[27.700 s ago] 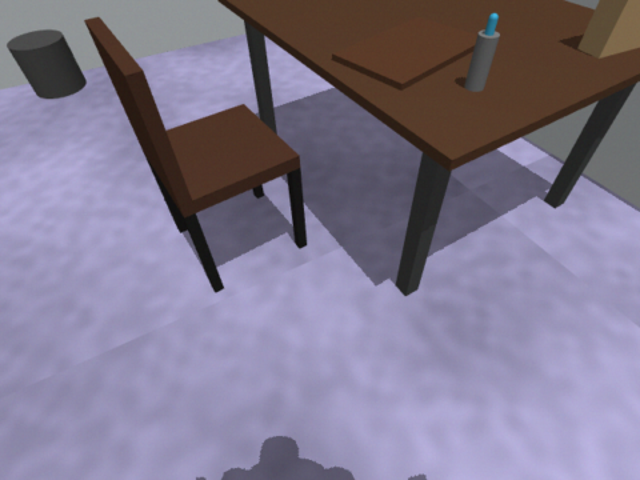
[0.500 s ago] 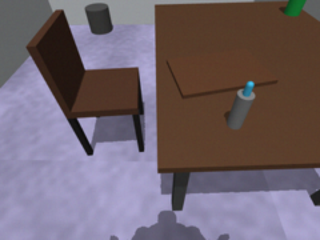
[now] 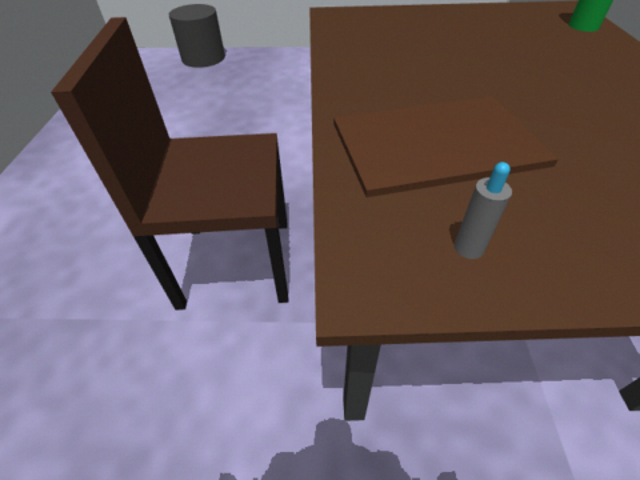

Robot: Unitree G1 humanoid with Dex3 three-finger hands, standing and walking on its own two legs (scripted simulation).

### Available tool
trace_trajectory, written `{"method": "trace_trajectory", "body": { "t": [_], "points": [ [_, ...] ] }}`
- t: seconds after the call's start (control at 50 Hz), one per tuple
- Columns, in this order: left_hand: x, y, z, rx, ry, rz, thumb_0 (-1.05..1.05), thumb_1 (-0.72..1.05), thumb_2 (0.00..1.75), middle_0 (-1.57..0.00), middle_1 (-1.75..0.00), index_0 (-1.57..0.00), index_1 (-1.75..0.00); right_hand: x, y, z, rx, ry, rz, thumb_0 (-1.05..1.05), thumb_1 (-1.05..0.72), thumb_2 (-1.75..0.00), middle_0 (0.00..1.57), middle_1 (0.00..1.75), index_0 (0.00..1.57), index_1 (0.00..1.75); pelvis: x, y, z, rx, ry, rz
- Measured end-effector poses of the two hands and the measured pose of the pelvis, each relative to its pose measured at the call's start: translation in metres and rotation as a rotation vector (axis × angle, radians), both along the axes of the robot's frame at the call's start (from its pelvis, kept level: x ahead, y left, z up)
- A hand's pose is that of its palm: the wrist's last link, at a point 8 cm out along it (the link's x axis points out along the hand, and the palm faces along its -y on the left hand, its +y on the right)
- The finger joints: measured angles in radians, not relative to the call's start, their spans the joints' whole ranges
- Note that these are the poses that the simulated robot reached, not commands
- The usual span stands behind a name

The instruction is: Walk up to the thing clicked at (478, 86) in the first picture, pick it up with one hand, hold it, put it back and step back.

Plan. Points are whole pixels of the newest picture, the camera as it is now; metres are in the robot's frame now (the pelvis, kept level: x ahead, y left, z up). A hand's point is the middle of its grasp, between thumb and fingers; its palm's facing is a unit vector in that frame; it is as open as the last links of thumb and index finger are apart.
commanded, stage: stand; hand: right
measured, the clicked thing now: (484, 210) +0.50 -0.24 +0.03
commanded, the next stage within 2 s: none
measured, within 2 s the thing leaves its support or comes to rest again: neither
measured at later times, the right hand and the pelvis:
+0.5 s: hand out of the picture +0.08 -0.25 -0.16, palm faces -0.04 +0.94 -0.35, open 7.5 cm; pelvis +0.01 +0.00 +0.00, yaw +0 degrees
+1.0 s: hand out of the picture +0.06 -0.25 -0.16, palm faces -0.03 +0.94 -0.35, open 7.3 cm; pelvis +0.00 +0.00 +0.00, yaw +0 degrees
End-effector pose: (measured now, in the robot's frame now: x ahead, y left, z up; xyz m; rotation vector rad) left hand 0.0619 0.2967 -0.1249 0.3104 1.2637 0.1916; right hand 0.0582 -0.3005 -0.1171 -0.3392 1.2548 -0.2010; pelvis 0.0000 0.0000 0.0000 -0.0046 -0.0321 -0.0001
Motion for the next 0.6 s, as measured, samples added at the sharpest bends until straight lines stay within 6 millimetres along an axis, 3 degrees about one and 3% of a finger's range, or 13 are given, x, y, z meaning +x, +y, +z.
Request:
{"method": "trace_trajectory", "body": {
  "t": [0.16, 0.32, 0.44, 0.6],
  "points": [
    [0.003, 0.001, 0.001, 0.000, -0.003, 0.000, 0.00, 0.90, 0.89, -0.21, -0.30, -0.20, -0.30, 0.003, 0.002, -0.001, 0.002, -0.002, 0.004, 0.00, -0.15, -0.67, 0.19, 0.27, 0.19, 0.27, 0.002, 0.001, 0.000, 0.001, 0.004, 0.001],
    [0.004, 0.002, 0.002, 0.005, -0.001, 0.002, 0.00, 0.90, 0.89, -0.21, -0.30, -0.20, -0.30, 0.008, 0.004, -0.002, 0.010, -0.003, 0.006, 0.00, -0.67, -0.85, 0.20, 0.29, 0.20, 0.30, 0.004, 0.002, 0.000, 0.002, 0.005, 0.002],
    [0.006, 0.002, 0.003, 0.008, -0.008, 0.005, 0.00, 0.90, 0.89, -0.21, -0.30, -0.20, -0.30, 0.012, 0.004, -0.002, 0.010, -0.012, 0.007, 0.00, -0.83, -0.89, 0.20, 0.29, 0.21, 0.30, 0.006, 0.001, 0.000, 0.001, 0.001, 0.004],
    [0.008, 0.002, 0.003, 0.004, -0.020, 0.001, 0.00, 0.90, 0.89, -0.21, -0.30, -0.20, -0.30, 0.015, 0.003, 0.000, 0.005, -0.023, 0.006, 0.01, -0.90, -0.90, 0.20, 0.30, 0.21, 0.30, 0.005, 0.002, 0.000, 0.000, 0.000, 0.003]
  ]
}}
